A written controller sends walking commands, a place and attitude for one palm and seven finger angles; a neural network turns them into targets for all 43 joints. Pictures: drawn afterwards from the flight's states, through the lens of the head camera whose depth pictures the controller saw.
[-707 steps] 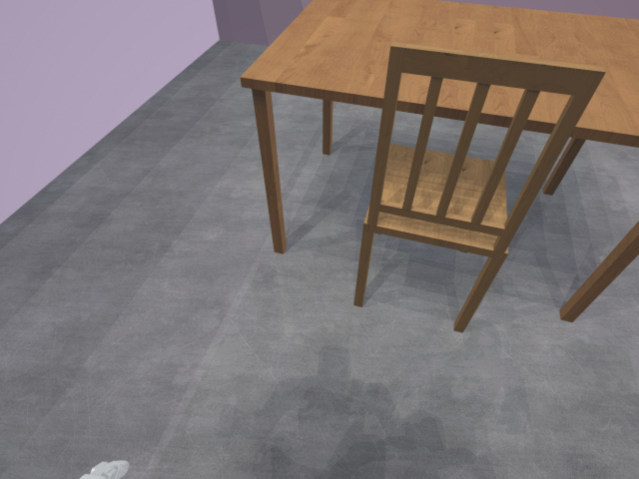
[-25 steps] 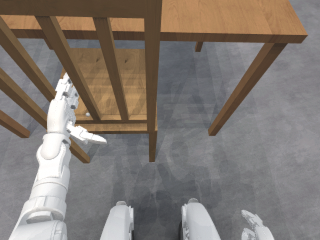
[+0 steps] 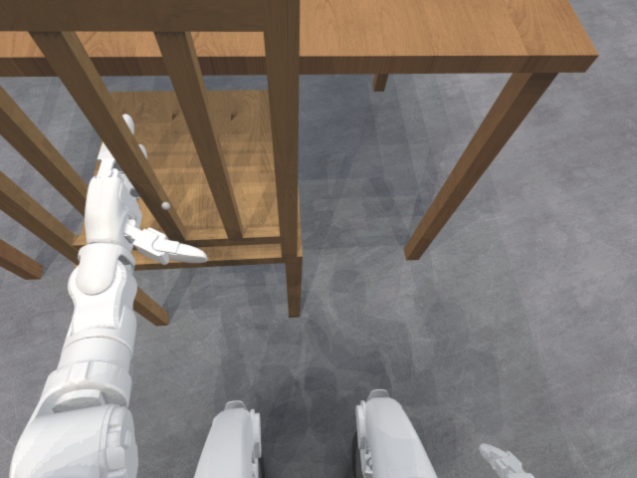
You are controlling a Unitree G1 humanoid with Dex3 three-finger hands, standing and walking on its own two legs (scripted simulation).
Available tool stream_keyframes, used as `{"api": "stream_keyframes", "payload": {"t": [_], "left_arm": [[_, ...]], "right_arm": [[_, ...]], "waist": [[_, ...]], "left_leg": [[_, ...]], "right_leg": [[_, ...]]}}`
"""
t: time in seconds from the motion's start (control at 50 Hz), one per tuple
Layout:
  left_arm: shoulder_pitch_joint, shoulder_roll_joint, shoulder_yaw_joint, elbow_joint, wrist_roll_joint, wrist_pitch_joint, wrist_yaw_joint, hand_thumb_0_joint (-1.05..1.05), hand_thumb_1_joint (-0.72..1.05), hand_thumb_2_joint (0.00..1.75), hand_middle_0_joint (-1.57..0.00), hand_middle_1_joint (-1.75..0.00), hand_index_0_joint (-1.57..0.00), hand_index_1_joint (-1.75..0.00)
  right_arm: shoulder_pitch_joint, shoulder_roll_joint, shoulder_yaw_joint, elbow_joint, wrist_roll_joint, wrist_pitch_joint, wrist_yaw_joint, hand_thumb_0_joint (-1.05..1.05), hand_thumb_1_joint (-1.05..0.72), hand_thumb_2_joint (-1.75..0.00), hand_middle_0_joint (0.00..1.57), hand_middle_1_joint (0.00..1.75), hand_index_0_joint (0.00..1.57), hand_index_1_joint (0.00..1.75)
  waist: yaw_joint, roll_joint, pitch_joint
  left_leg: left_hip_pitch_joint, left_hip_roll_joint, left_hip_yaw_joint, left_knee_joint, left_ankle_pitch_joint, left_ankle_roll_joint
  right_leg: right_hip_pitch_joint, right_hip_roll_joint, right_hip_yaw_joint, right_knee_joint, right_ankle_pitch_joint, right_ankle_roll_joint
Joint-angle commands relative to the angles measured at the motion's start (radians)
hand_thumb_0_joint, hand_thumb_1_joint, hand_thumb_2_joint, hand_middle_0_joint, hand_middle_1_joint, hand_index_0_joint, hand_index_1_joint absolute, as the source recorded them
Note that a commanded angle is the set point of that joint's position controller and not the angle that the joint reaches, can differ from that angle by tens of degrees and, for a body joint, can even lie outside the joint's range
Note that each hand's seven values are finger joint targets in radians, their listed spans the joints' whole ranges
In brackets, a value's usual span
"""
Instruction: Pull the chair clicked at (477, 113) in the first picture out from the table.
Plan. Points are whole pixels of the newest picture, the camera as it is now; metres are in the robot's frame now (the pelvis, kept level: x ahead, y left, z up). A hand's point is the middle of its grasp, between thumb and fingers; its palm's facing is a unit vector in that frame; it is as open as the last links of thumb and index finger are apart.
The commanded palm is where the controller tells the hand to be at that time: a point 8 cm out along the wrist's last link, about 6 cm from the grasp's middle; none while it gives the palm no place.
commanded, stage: push the fingers through the gap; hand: left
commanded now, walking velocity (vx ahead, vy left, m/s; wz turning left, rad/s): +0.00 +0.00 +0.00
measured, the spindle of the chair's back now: (136, 167) +0.47 +0.20 +0.06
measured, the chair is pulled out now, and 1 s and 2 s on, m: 0.00 0.00 0.06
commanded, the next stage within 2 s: hook a spindle and tug to test in 0.20 s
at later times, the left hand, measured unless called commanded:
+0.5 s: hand (166, 207) +0.44 +0.17 +0.02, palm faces +0.02 -1.00 -0.04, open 16.5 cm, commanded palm +0.41 +0.22 +0.03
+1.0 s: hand (163, 205) +0.44 +0.17 +0.02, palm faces +0.05 -1.00 -0.04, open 9.1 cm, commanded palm +0.41 +0.21 +0.03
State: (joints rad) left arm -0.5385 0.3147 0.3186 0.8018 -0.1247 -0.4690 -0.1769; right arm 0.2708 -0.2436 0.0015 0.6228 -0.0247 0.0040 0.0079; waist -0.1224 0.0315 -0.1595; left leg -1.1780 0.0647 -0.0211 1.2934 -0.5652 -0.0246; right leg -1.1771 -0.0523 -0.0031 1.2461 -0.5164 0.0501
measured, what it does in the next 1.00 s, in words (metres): stands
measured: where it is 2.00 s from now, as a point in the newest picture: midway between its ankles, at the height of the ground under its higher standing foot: outside the picture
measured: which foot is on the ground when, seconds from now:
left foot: down 0.00-1.00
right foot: down 0.00-1.00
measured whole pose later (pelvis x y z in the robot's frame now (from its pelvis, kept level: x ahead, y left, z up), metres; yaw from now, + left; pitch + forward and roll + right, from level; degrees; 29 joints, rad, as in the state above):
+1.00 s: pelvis +0.01 +0.00 +0.00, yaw +0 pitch +26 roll -2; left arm -0.53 0.29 0.28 0.80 -0.13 -0.48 -0.13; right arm 0.26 -0.24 -0.01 0.63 -0.03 0.00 0.01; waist -0.11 0.03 -0.16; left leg -1.17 0.06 -0.03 1.29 -0.57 -0.02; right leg -1.16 -0.06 -0.01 1.24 -0.52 0.05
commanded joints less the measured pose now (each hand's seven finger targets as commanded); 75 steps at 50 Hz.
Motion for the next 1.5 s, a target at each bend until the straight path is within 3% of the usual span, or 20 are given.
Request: {"api": "stream_keyframes", "payload": {"t": [0.0, 0.04, 0.24, 0.28, 0.44, 0.52, 0.58, 0.64, 0.7, 0.74, 0.78, 0.84, 0.9, 0.96, 1.08, 1.1, 1.18, 1.28, 1.36, 1.48], "left_arm": [[-0.313, 0.181, 0.033, -0.225, -0.012, -0.076, 0.013, 0.0, -0.5, 0.3, -0.06, -0.08, -0.06, -0.08], [-0.319, 0.207, 0.05, -0.221, -0.009, -0.085, 0.017, 0.0, -0.5, 0.3, -0.06, -0.08, -0.06, -0.08], [-0.4, 0.154, -0.004, -0.164, 0.0, -0.096, 0.004, 0.0, -0.5, 0.3, -0.06, -0.08, -0.06, -0.08], [-0.375, 0.192, 0.032, -0.175, -0.002, -0.097, 0.007, 0.0, -0.5, 0.3, -0.06, -0.08, -0.06, -0.08], [-0.324, 0.203, 0.046, -0.173, -0.002, -0.074, 0.01, 0.0, -0.5, 0.3, -0.2, -0.52, -0.2, -0.52], [-0.357, 0.143, -0.007, -0.232, -0.008, -0.086, 0.012, 0.0, -0.5, 0.3, -0.27, -0.74, -0.27, -0.74], [-0.345, 0.144, -0.007, -0.215, -0.006, -0.084, 0.015, 0.0, -0.5, 0.3, -0.32, -0.9, -0.32, -0.9], [-0.369, 0.156, -0.011, -0.208, 0.003, -0.086, 0.016, 0.0, -0.33, 0.37, -0.38, -1.07, -0.38, -1.07], [-0.345, 0.119, -0.036, -0.227, 0.002, -0.087, 0.014, 0.0, -0.16, 0.44, -0.43, -1.23, -0.43, -1.23], [-0.343, 0.096, -0.054, -0.235, -0.003, -0.084, 0.015, 0.0, -0.05, 0.49, -0.46, -1.34, -0.46, -1.34], [-0.333, 0.125, -0.031, -0.232, -0.002, -0.085, 0.02, 0.0, 0.06, 0.54, -0.5, -1.45, -0.5, -1.45], [-0.317, 0.08, -0.071, -0.247, -0.001, -0.087, 0.02, 0.0, 0.23, 0.61, -0.5, -1.45, -0.5, -1.45], [-0.325, 0.085, -0.065, -0.226, 0.005, -0.086, 0.024, 0.0, 0.4, 0.68, -0.5, -1.45, -0.5, -1.45], [-0.341, 0.068, -0.083, -0.252, 0.009, -0.092, 0.024, 0.0, 0.56, 0.76, -0.5, -1.45, -0.5, -1.45], [-0.271, 0.08, -0.069, -0.257, 0.012, -0.085, 0.027, 0.0, 0.9, 0.9, -0.5, -1.45, -0.5, -1.45], [-0.29, 0.067, -0.084, -0.272, 0.011, -0.086, 0.026, 0.0, 0.9, 0.9, -0.5, -1.45, -0.5, -1.45], [-0.222, 0.061, -0.082, -0.301, 0.005, -0.086, 0.021, 0.0, 0.9, 0.9, -0.5, -1.45, -0.5, -1.45], [-0.137, 0.071, -0.07, -0.325, -0.004, -0.075, 0.019, 0.0, 0.9, 0.9, -0.5, -1.45, -0.5, -1.45], [-0.093, 0.054, -0.079, -0.371, -0.01, -0.075, 0.019, 0.0, 0.9, 0.9, -0.5, -1.45, -0.5, -1.45], [-0.007, 0.081, -0.044, -0.394, -0.02, -0.067, 0.019, 0.0, 0.9, 0.9, -0.5, -1.45, -0.5, -1.45]], "right_arm": [[0.085, -0.16, -0.063, -0.087, 0.004, -0.028, -0.011, 0.0, -0.9, -0.9, 0.2, 0.3, 0.2, 0.3], [0.087, -0.163, -0.061, -0.085, 0.003, -0.029, -0.015, 0.0, -0.9, -0.9, 0.2, 0.3, 0.2, 0.3], [0.08, -0.165, -0.061, -0.079, 0.003, -0.03, -0.017, 0.0, -0.9, -0.9, 0.2, 0.3, 0.2, 0.3], [0.082, -0.168, -0.064, -0.083, 0.002, -0.028, -0.017, 0.0, -0.9, -0.9, 0.2, 0.3, 0.2, 0.3], [0.077, -0.161, -0.058, -0.095, 0.005, -0.017, -0.015, 0.0, -0.9, -0.9, 0.2, 0.3, 0.2, 0.3], [0.073, -0.156, -0.061, -0.093, 0.004, -0.023, -0.013, 0.0, -0.9, -0.9, 0.2, 0.3, 0.2, 0.3], [0.08, -0.158, -0.063, -0.084, 0.004, -0.028, -0.013, 0.0, -0.9, -0.9, 0.2, 0.3, 0.2, 0.3], [0.079, -0.161, -0.061, -0.082, 0.003, -0.028, -0.014, 0.0, -0.9, -0.9, 0.2, 0.3, 0.2, 0.3], [0.079, -0.157, -0.065, -0.083, 0.003, -0.029, -0.01, 0.0, -0.9, -0.9, 0.2, 0.3, 0.2, 0.3], [0.082, -0.159, -0.067, -0.085, 0.004, -0.031, -0.009, 0.0, -0.9, -0.9, 0.2, 0.3, 0.2, 0.3], [0.084, -0.161, -0.067, -0.079, 0.004, -0.029, -0.008, 0.0, -0.9, -0.9, 0.2, 0.3, 0.2, 0.3], [0.085, -0.157, -0.069, -0.084, 0.005, -0.03, -0.005, 0.0, -0.9, -0.9, 0.2, 0.3, 0.2, 0.3], [0.089, -0.158, -0.071, -0.075, 0.004, -0.027, -0.005, 0.0, -0.9, -0.9, 0.2, 0.3, 0.2, 0.3], [0.089, -0.157, -0.073, -0.075, 0.003, -0.027, -0.004, 0.0, -0.9, -0.9, 0.2, 0.3, 0.2, 0.3], [0.093, -0.155, -0.075, -0.079, 0.002, -0.022, 0.0, 0.0, -0.9, -0.9, 0.2, 0.3, 0.2, 0.3], [0.091, -0.153, -0.074, -0.079, 0.002, -0.021, 0.0, 0.0, -0.9, -0.9, 0.2, 0.3, 0.2, 0.3], [0.085, -0.15, -0.076, -0.089, 0.004, -0.022, 0.004, 0.0, -0.9, -0.9, 0.2, 0.3, 0.2, 0.3], [0.077, -0.148, -0.073, -0.102, 0.007, -0.022, 0.007, 0.0, -0.9, -0.9, 0.2, 0.3, 0.2, 0.3], [0.07, -0.142, -0.074, -0.114, 0.007, -0.028, 0.008, 0.0, -0.9, -0.9, 0.2, 0.3, 0.2, 0.3], [0.065, -0.139, -0.073, -0.121, 0.009, -0.033, 0.007, 0.0, -0.9, -0.9, 0.2, 0.3, 0.2, 0.3]], "waist": [[0.003, 0.048, -0.474], [0.005, 0.033, -0.468], [-0.017, 0.075, -0.46], [0.002, 0.063, -0.498], [0.004, 0.026, -0.464], [-0.006, 0.074, -0.493], [-0.006, 0.06, -0.483], [-0.011, 0.056, -0.464], [-0.005, 0.091, -0.491], [-0.013, 0.071, -0.493], [-0.004, 0.069, -0.485], [-0.011, 0.07, -0.495], [-0.014, 0.052, -0.466], [-0.018, 0.089, -0.488], [-0.001, 0.067, -0.5], [-0.01, 0.071, -0.492], [0.007, 0.089, -0.502], [0.018, 0.045, -0.474], [0.025, 0.071, -0.487], [0.04, 0.033, -0.464]], "left_leg": [[0.32, -0.051, 0.016, -0.151, 0.372, 0.027], [0.306, -0.052, 0.013, -0.153, 0.355, 0.029], [0.339, -0.053, 0.007, -0.143, 0.332, 0.027], [0.345, -0.053, 0.006, -0.141, 0.362, 0.026], [0.289, -0.055, 0.014, -0.144, 0.351, 0.029], [0.345, -0.053, 0.012, -0.144, 0.371, 0.026], [0.34, -0.052, 0.009, -0.144, 0.365, 0.026], [0.327, -0.052, 0.005, -0.148, 0.343, 0.027], [0.383, -0.049, 0.003, -0.152, 0.382, 0.022], [0.392, -0.047, -0.002, -0.152, 0.392, 0.023], [0.377, -0.048, 0.001, -0.152, 0.388, 0.022], [0.402, -0.047, -0.001, -0.154, 0.415, 0.022], [0.384, -0.047, 0.0, -0.155, 0.403, 0.023], [0.419, -0.046, -0.002, -0.153, 0.426, 0.021], [0.419, -0.046, 0.0, -0.153, 0.477, 0.02], [0.418, -0.046, 0.001, -0.153, 0.474, 0.021], [0.445, -0.045, 0.004, -0.158, 0.509, 0.019], [0.407, -0.045, 0.01, -0.165, 0.498, 0.021], [0.419, -0.047, 0.015, -0.165, 0.519, 0.022], [0.386, -0.049, 0.02, -0.17, 0.52, 0.022]], "right_leg": [[0.279, 0.055, -0.042, -0.139, 0.307, -0.063], [0.285, 0.056, -0.04, -0.139, 0.294, -0.064], [0.211, 0.055, -0.047, -0.135, 0.246, -0.068], [0.247, 0.054, -0.044, -0.131, 0.276, -0.068], [0.283, 0.056, -0.039, -0.132, 0.299, -0.064], [0.255, 0.055, -0.043, -0.134, 0.296, -0.065], [0.253, 0.055, -0.045, -0.137, 0.29, -0.065], [0.243, 0.055, -0.045, -0.136, 0.269, -0.068], [0.227, 0.056, -0.052, -0.137, 0.282, -0.071], [0.22, 0.058, -0.057, -0.136, 0.283, -0.071], [0.234, 0.057, -0.053, -0.138, 0.289, -0.071], [0.232, 0.059, -0.056, -0.138, 0.306, -0.072], [0.23, 0.059, -0.057, -0.143, 0.302, -0.071], [0.211, 0.058, -0.058, -0.138, 0.306, -0.072], [0.253, 0.058, -0.057, -0.135, 0.359, -0.072], [0.249, 0.058, -0.058, -0.137, 0.36, -0.071], [0.259, 0.059, -0.059, -0.138, 0.378, -0.073], [0.299, 0.059, -0.057, -0.141, 0.398, -0.071], [0.311, 0.059, -0.054, -0.139, 0.418, -0.07], [0.355, 0.059, -0.049, -0.139, 0.447, -0.069]]}}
